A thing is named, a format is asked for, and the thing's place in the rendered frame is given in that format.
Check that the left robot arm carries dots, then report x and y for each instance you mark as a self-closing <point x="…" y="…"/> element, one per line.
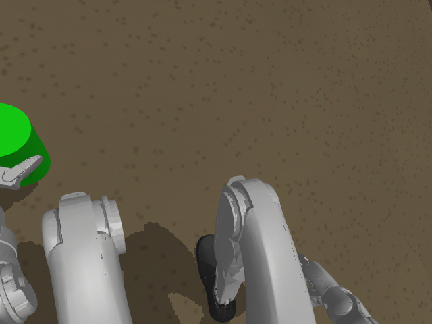
<point x="17" y="297"/>

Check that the can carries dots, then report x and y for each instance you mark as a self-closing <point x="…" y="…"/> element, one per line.
<point x="19" y="141"/>

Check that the right robot foot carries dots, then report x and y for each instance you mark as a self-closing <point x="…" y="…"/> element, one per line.
<point x="207" y="267"/>

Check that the right robot hand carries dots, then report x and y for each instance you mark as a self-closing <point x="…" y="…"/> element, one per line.
<point x="317" y="278"/>

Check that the right robot arm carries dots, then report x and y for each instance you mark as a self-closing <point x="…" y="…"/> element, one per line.
<point x="345" y="308"/>

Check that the left robot hand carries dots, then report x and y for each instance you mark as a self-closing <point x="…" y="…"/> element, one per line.
<point x="11" y="178"/>

